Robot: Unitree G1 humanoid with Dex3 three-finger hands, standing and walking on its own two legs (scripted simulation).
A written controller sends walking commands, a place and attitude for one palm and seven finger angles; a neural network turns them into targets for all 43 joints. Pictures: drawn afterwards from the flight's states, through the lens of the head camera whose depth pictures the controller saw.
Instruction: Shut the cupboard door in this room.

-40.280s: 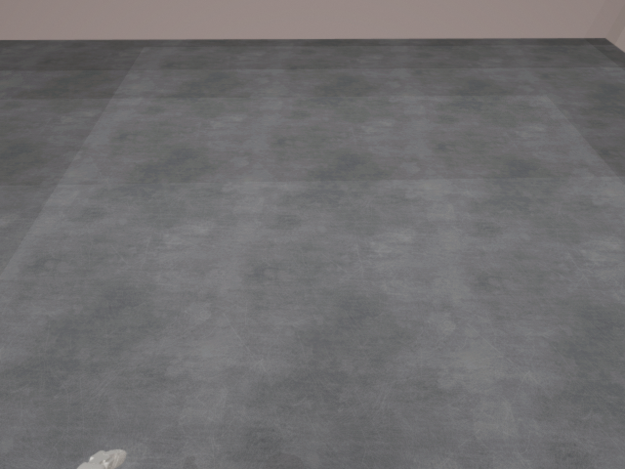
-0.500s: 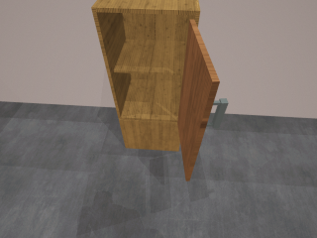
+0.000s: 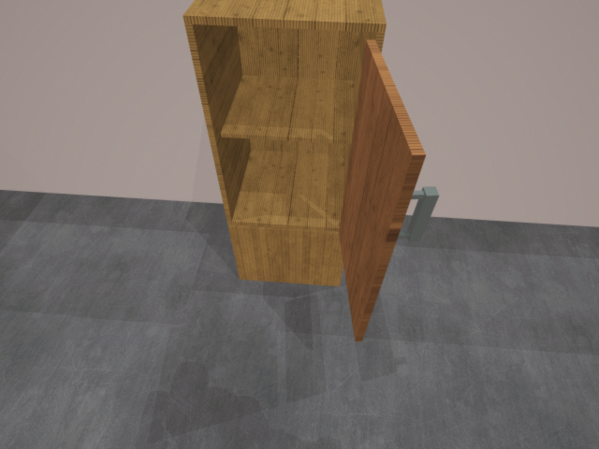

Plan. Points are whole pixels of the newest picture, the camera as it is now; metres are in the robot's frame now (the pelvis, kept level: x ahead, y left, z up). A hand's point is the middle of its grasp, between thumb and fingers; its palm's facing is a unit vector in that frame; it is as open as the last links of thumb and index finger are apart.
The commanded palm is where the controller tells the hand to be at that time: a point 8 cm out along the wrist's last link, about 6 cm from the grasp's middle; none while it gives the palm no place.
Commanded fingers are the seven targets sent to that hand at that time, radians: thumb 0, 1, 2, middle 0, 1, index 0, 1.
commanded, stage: stand and wait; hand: left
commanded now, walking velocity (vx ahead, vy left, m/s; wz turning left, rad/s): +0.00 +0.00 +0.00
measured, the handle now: (409, 216) +0.49 -0.16 +0.01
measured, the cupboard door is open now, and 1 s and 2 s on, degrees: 97 97 97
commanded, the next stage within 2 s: turn or walk to find it in 0.14 s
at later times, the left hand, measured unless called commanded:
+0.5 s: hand out of the picture +0.06 +0.24 -0.16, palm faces +0.01 -0.95 -0.32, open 7.4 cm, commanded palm none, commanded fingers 0.00 0.90 0.90 -0.20 -0.30 -0.20 -0.30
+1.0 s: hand out of the picture +0.04 +0.23 -0.16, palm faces +0.04 -0.95 -0.32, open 7.4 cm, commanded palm none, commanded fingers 0.00 0.90 0.90 -0.20 -0.30 -0.20 -0.30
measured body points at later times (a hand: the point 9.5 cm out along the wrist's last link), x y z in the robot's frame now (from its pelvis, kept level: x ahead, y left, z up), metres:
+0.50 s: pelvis +0.00 +0.00 +0.00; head +0.01 +0.00 +0.45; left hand +0.06 +0.29 -0.13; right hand +0.08 -0.27 -0.14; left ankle -0.03 +0.13 -0.75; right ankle -0.03 -0.11 -0.75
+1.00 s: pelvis -0.01 -0.01 +0.00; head +0.01 -0.01 +0.45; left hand +0.04 +0.28 -0.14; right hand +0.08 -0.28 -0.15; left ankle -0.03 +0.13 -0.75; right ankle -0.03 -0.11 -0.75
